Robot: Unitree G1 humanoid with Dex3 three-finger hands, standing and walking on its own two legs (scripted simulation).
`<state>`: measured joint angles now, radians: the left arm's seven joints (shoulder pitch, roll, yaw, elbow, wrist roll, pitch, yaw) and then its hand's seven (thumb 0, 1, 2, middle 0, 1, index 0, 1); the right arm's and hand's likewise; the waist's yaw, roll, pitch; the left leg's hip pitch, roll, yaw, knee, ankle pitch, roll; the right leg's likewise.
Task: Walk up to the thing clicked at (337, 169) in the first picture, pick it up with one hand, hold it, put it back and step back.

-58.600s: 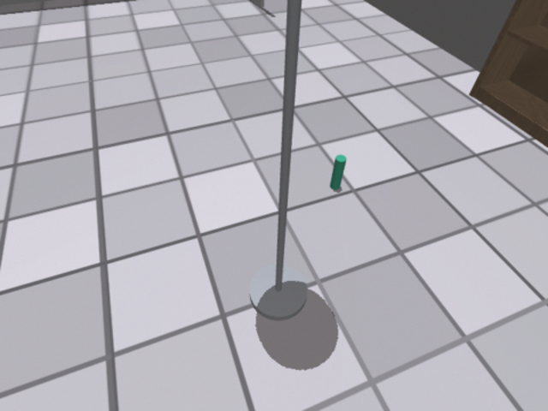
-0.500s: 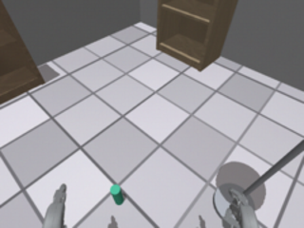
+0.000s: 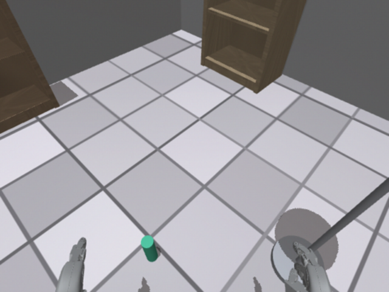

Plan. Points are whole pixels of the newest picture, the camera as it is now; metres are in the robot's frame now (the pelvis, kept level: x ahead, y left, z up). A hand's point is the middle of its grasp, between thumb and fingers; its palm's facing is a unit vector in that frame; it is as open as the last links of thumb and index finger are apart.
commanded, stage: home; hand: left
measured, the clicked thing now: (149, 249) +0.42 +0.18 -0.63
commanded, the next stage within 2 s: stand in 1.12 s
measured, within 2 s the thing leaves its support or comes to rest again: neither
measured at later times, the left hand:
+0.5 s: hand out of the picture +0.15 +0.17 -0.06, palm faces +0.11 -0.95 -0.29, open 17.6 cm
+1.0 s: hand (107, 286) +0.16 +0.17 -0.06, palm faces +0.11 -0.95 -0.28, open 17.7 cm
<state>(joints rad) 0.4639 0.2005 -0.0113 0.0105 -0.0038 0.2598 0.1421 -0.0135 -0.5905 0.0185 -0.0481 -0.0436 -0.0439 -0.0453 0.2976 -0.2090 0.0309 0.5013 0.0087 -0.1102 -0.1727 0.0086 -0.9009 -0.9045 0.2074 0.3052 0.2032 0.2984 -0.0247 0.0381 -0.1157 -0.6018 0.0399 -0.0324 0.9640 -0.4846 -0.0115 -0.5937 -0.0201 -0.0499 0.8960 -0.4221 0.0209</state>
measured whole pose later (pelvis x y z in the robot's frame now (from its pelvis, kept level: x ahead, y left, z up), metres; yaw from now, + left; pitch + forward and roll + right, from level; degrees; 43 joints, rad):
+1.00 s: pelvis +0.00 -0.01 +0.00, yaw +0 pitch +7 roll -2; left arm 0.47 0.20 -0.01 0.01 0.00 0.25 0.13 -0.01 -0.58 0.03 -0.05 -0.05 -0.05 -0.05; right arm 0.28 -0.21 0.03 0.52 0.00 -0.15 -0.18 0.01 -0.90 -0.90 0.21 0.30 0.20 0.30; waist -0.02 0.04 -0.11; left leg -0.61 0.04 -0.04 0.96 -0.48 -0.02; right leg -0.60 -0.02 -0.05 0.90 -0.42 0.01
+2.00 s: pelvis -0.01 +0.01 +0.04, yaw +0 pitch -3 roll +0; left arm 0.24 0.32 0.02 0.92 0.04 0.01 0.02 0.01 0.89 0.89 -0.20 -0.30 -0.20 -0.30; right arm 0.21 -0.32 -0.03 0.96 -0.05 0.00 -0.01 0.00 -0.91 -0.90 0.21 0.30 0.20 0.30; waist 0.02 0.00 0.04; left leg -0.26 -0.01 0.00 0.61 -0.31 0.01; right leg -0.27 -0.06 -0.03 0.59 -0.28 0.04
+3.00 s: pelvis +0.00 +0.00 +0.06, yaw +0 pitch -3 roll +0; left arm 0.11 0.32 0.01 1.16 0.02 -0.01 0.00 0.00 0.90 0.90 -0.20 -0.30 -0.20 -0.30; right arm 0.13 -0.33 0.00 1.14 -0.02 0.00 0.00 0.00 -0.91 -0.90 0.21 0.30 0.20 0.30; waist 0.01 0.02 0.06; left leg -0.10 0.01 0.00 0.34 -0.18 -0.01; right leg -0.13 -0.04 -0.03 0.35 -0.16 0.02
